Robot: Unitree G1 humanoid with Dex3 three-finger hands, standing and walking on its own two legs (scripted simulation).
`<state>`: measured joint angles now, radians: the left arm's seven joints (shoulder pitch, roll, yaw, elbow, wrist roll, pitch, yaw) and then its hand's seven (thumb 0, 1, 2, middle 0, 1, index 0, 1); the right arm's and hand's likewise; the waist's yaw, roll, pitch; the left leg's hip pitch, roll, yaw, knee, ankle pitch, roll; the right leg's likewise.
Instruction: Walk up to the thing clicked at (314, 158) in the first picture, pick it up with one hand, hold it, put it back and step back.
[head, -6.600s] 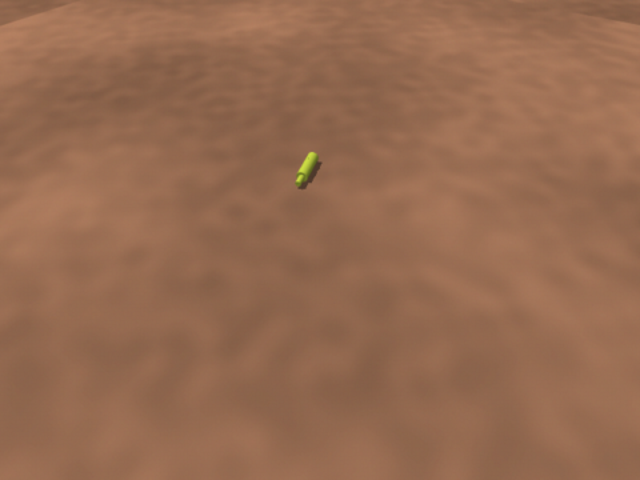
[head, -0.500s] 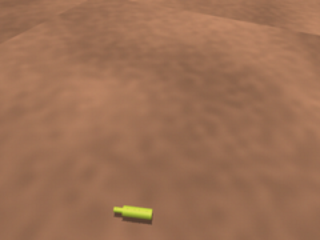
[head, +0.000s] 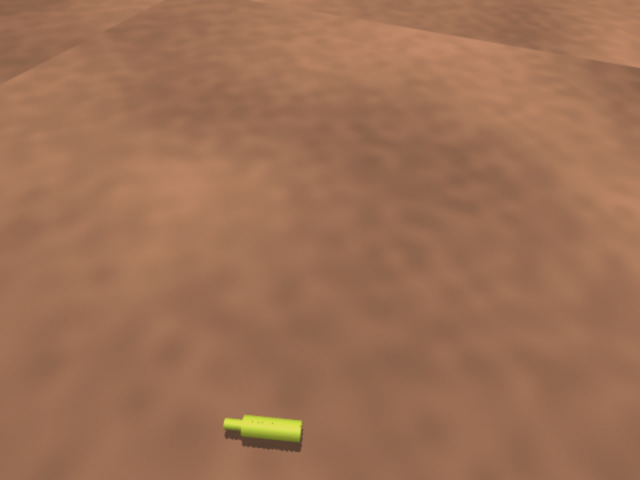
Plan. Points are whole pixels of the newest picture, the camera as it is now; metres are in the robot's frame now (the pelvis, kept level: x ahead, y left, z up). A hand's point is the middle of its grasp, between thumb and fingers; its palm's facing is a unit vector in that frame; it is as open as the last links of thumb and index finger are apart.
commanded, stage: walk up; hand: left
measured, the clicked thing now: (262, 427) +0.41 +0.15 -0.76
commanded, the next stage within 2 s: stand in 0.34 s
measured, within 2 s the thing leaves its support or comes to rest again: neither
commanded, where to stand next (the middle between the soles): +0.05 -0.02 m, yaw -2 degrees
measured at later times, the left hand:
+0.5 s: hand out of the picture +0.09 +0.24 -0.16, palm faces -0.03 -0.94 -0.33, open 7.4 cm
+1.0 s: hand out of the picture +0.07 +0.24 -0.16, palm faces -0.02 -0.94 -0.33, open 7.4 cm
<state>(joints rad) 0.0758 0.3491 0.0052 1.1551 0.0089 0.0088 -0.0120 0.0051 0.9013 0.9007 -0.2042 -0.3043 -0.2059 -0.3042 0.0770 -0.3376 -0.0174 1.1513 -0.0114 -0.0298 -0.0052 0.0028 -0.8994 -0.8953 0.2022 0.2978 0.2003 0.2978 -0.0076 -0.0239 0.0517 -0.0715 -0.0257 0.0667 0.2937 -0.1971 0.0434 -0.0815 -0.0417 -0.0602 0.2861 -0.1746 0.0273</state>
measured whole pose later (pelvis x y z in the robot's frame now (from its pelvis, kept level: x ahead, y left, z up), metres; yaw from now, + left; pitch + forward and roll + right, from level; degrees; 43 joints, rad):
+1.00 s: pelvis +0.00 -0.02 +0.00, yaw +0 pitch -2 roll +0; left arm 0.10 0.35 0.00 1.15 0.01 -0.01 0.00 0.01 0.90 0.90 -0.20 -0.30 -0.21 -0.30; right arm 0.09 -0.34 0.00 1.14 -0.01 -0.01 0.00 0.00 -0.90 -0.90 0.20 0.30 0.20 0.30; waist 0.00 -0.01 0.05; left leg -0.06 -0.01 0.05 0.28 -0.19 0.02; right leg -0.06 -0.02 -0.07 0.25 -0.16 0.01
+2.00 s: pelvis +0.00 -0.01 +0.00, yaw +1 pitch -2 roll +0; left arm 0.11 0.35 -0.01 1.13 0.01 -0.01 0.00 0.00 0.90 0.90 -0.20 -0.30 -0.21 -0.30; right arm 0.11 -0.34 0.00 1.14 -0.01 -0.02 0.00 0.00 -0.90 -0.90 0.20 0.30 0.20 0.30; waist 0.00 -0.01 0.05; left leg -0.06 -0.02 0.05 0.28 -0.19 0.03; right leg -0.07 -0.03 -0.07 0.27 -0.17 0.01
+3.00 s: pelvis +0.00 -0.01 +0.00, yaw +1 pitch -2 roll +0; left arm 0.12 0.35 -0.01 1.13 0.01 -0.01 0.00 0.00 0.90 0.90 -0.20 -0.30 -0.21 -0.30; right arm 0.11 -0.34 0.00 1.14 -0.01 -0.02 0.00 0.00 -0.90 -0.90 0.20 0.30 0.20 0.30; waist 0.00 0.00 0.04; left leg -0.06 -0.02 0.05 0.28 -0.19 0.03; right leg -0.06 -0.03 -0.08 0.27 -0.18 0.01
